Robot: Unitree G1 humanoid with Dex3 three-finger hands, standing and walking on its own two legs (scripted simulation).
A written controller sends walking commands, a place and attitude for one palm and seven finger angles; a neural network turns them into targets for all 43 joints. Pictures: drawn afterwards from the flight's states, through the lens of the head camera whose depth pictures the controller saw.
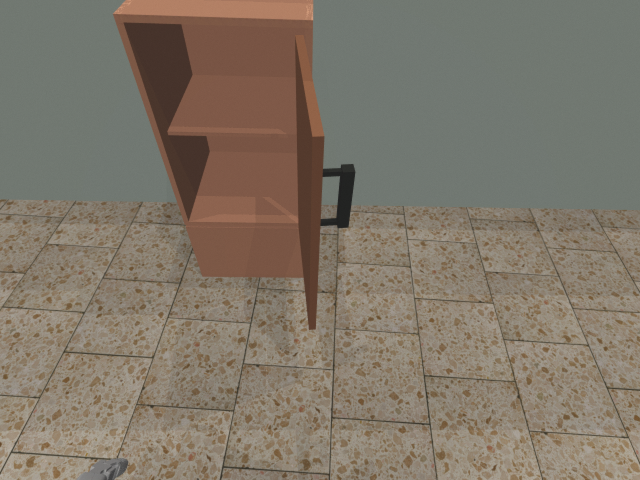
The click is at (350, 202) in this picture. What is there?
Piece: cupboard door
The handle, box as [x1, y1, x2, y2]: [320, 164, 354, 227]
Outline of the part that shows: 352,164 341,164 340,168 323,169 323,176 339,175 340,182 337,216 335,218 321,219 320,225 336,224 338,227 348,226 354,178 354,168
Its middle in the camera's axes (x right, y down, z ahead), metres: +0.02 -0.07 +0.73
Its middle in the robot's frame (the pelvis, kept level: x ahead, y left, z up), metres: +0.60 +0.01 -0.02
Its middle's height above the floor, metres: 0.74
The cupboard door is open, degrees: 96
